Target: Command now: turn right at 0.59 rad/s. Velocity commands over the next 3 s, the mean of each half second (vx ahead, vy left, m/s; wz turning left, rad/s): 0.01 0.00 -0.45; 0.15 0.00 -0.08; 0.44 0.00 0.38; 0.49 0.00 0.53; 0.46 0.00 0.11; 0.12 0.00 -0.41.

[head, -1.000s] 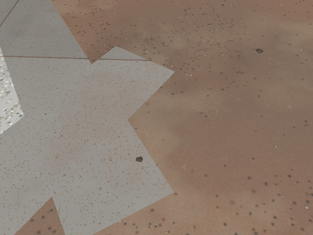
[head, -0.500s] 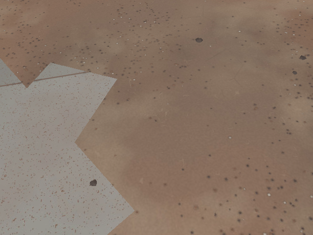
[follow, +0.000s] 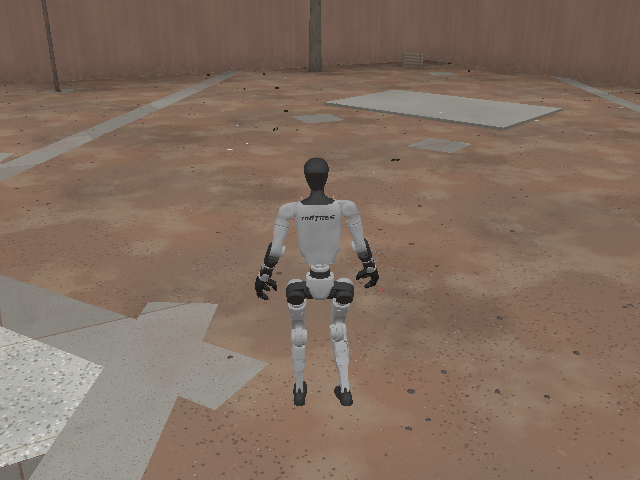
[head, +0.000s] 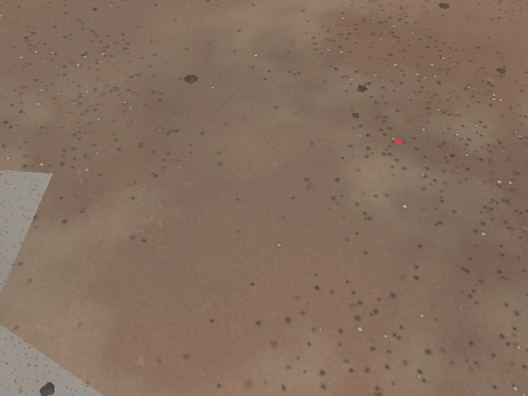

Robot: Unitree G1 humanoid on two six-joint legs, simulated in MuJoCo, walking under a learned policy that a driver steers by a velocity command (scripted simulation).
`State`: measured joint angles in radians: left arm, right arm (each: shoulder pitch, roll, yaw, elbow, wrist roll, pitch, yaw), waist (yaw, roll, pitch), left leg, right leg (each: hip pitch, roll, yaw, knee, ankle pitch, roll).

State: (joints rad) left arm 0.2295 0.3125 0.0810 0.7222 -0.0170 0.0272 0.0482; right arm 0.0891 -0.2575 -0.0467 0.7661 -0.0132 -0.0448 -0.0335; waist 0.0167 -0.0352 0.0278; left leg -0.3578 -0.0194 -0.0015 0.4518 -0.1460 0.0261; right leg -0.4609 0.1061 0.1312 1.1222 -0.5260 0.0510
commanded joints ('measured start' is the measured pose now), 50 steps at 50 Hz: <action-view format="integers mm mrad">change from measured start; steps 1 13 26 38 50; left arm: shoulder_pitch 82 -17 -74 -27 297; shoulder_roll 73 45 29 28 173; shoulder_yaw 25 4 -22 -23 60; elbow -50 -179 -155 -76 5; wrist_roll -4 5 33 28 7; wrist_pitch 19 19 -60 -58 -124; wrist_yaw -4 -48 -37 -44 -70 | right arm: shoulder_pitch -21 31 89 174 53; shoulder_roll -120 -209 -104 -175 -68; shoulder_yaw -24 -57 -39 -41 -4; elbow -72 -59 -18 31 -86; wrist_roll -7 26 16 23 48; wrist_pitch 8 31 60 38 -43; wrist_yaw -8 2 2 12 24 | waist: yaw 10 -33 -45 -8 134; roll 135 194 -93 96 -232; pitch -101 -125 -111 -57 -46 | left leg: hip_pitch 162 199 -137 209 -378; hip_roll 250 331 88 100 0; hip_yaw -182 -46 -34 -35 4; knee -152 -136 541 40 484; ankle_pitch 258 192 -166 -313 -255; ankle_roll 196 203 -99 34 -12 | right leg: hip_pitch -106 87 310 90 680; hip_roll -91 -141 -297 -122 -428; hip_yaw -44 -159 31 -4 445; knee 115 -403 -792 -729 -897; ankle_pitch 101 170 728 -77 152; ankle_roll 40 -38 -258 -165 -344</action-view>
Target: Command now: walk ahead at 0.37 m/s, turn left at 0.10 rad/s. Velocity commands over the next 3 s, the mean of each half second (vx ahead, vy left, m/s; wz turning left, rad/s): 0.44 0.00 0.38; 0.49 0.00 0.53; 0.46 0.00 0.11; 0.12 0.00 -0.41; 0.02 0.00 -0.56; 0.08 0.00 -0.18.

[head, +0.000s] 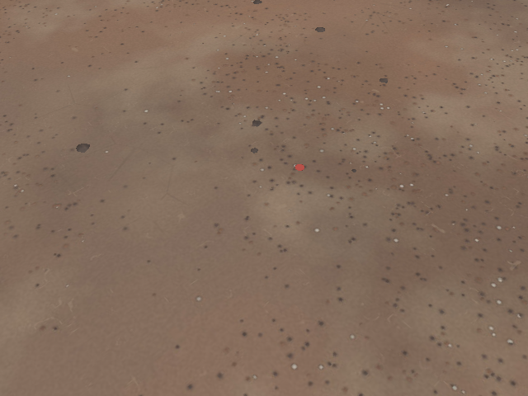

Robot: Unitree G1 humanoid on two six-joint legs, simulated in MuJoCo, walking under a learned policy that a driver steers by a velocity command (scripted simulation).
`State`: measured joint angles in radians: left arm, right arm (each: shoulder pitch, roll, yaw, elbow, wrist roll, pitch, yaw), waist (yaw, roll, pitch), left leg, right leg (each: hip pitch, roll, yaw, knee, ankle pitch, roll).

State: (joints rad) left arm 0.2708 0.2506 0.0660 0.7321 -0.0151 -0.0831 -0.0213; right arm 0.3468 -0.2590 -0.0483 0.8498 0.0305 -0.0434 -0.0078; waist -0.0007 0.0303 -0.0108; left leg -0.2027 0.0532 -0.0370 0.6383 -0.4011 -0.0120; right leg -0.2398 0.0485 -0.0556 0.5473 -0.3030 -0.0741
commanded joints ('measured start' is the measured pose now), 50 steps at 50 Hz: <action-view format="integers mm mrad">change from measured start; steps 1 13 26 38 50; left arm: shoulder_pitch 253 135 -6 -242 146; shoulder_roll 170 135 161 85 189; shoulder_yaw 53 26 -2 -17 45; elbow -2 28 -100 -162 -73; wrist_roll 19 19 -25 32 3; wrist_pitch -23 -28 -78 -27 -50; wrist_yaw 1 36 22 38 3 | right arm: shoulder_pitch -195 -356 -41 -30 112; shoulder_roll -115 -11 -171 -176 -143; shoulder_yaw -19 10 -63 -55 -18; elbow -164 -229 -226 -191 -169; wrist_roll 18 -7 -13 -3 13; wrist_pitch -53 -29 -28 -22 -21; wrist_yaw -3 57 40 2 -3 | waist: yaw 130 84 -77 -63 72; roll -225 -95 -13 34 -238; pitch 33 130 -134 2 -235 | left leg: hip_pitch -655 -506 359 -75 -577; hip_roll -52 7 202 -5 -114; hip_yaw -69 45 -586 -255 -189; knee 495 106 -370 -377 652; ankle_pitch -132 465 75 362 -149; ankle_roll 43 31 366 243 50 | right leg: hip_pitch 452 186 -555 -345 560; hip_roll -438 -254 -98 -93 -442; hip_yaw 698 -30 184 116 830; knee -328 -436 836 130 -236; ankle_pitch -1 405 -79 376 -191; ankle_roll -262 -70 49 143 -212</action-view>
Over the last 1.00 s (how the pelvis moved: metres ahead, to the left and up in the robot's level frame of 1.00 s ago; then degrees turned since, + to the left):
0.06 -0.08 -0.01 -12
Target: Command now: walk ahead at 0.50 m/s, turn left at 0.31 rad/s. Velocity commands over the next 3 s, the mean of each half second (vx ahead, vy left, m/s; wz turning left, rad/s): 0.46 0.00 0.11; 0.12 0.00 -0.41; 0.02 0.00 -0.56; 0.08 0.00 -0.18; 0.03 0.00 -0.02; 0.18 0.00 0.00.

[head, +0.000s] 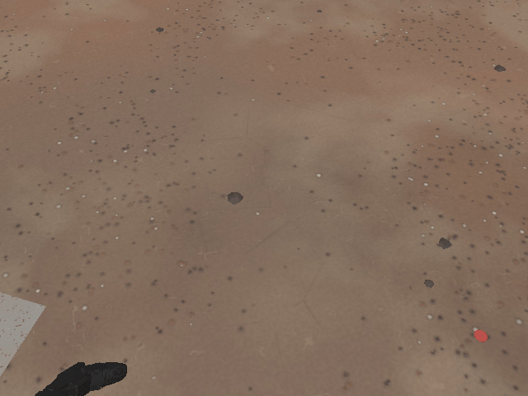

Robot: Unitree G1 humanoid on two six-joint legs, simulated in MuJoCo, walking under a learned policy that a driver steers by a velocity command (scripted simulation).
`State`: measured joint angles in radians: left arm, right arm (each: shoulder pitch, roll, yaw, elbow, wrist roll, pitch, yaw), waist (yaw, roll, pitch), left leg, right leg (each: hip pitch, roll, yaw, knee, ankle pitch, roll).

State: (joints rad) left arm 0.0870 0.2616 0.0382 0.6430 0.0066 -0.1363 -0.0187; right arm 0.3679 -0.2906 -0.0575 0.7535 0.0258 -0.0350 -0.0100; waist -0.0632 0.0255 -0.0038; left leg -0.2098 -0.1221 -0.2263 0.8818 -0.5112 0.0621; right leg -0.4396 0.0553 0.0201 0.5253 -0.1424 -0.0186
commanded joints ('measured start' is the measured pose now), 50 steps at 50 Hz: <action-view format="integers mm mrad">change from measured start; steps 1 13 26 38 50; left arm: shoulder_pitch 276 253 306 148 199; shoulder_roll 132 182 159 88 341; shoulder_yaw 58 50 30 45 123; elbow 12 90 122 8 -91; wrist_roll -19 -27 -34 -16 5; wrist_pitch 11 34 80 168 177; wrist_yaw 5 7 37 33 32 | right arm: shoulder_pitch -36 -310 -124 -251 -226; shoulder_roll -145 -16 -93 -131 -81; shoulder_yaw -18 23 -12 -33 -25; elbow -94 -160 -118 -46 -69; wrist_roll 10 -18 -34 -45 -65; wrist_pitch -28 -49 -43 -12 19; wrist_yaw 0 32 37 -18 -1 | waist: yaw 152 131 26 65 81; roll -133 -110 51 56 -364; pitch -102 26 -173 -44 -144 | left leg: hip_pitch -600 -355 283 48 -395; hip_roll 92 183 451 415 138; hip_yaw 29 208 -48 271 421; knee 428 -213 -474 -657 155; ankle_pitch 58 494 991 703 -105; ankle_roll -28 -71 177 182 -139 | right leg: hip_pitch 632 280 -211 -84 544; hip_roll -404 -233 -102 -162 -437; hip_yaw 608 117 102 19 460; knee -233 -366 678 364 -98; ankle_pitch -326 159 -391 -55 818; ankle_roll -228 -186 59 89 -317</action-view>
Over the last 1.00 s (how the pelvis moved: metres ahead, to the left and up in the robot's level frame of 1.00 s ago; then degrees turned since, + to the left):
0.51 0.12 -0.01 30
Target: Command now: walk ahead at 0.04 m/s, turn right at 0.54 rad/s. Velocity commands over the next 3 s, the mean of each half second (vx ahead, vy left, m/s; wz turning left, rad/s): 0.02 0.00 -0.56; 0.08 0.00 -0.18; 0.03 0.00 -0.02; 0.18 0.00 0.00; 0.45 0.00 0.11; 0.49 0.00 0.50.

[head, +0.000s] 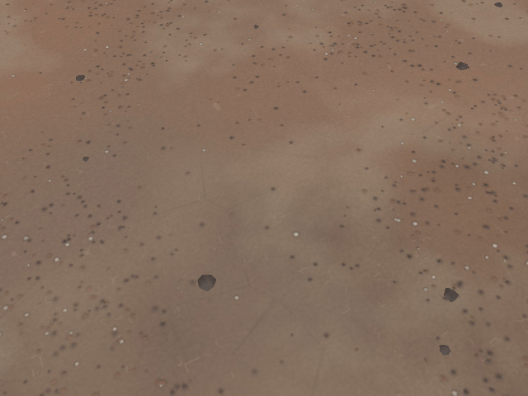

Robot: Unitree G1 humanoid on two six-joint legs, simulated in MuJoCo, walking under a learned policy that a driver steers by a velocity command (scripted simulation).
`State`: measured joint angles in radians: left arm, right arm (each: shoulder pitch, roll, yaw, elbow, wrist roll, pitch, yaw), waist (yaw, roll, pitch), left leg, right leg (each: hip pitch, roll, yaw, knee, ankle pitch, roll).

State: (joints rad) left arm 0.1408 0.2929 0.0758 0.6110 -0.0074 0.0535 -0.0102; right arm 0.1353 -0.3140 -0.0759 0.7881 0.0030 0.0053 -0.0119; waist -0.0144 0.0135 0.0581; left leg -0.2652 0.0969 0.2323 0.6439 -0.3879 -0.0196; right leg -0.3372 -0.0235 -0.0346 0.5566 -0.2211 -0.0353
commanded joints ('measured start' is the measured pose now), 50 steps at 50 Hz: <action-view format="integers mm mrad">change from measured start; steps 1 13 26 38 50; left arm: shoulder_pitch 174 3 80 115 110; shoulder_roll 236 203 168 88 104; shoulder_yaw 66 53 60 8 0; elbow -56 -74 -26 12 66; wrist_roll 26 -1 2 -4 13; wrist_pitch -33 -27 -7 -26 -65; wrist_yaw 14 43 51 28 38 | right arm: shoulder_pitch -49 -54 -82 58 -32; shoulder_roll -92 -68 -83 -105 -21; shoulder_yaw -18 -14 -18 -3 19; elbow -101 -97 -140 -74 -88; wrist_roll -32 0 -5 16 2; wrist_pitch -21 -3 -30 -9 -32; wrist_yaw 5 -8 -4 6 33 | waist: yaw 96 24 48 20 31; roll -201 -164 104 121 -167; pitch -301 -183 -75 -92 -79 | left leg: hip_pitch -379 -183 89 -87 -45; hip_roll -89 -123 160 75 -83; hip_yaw -238 -297 -513 -401 -191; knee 558 153 -329 -298 3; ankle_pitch -320 35 419 -72 146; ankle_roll -61 -68 229 154 -21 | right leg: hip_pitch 435 152 -257 309 187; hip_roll -380 -161 92 40 -150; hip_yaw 513 381 219 33 186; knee -142 -170 675 -161 -235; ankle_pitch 869 376 -248 -71 465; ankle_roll -371 -199 106 19 -144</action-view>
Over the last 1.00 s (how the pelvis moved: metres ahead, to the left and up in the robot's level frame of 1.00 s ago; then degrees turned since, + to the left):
0.34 0.03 0.01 -14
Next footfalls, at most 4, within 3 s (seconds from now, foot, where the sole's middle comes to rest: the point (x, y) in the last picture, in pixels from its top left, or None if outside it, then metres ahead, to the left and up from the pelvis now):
0.40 left None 0.09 0.12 -0.77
0.76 right None -0.03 -0.11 -0.77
1.06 left None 0.17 0.08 -0.77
2.14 left None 0.32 0.05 -0.77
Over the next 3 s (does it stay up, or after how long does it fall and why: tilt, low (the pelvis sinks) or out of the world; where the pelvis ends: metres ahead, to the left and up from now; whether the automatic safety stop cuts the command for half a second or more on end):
stays up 0.55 -0.16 0.01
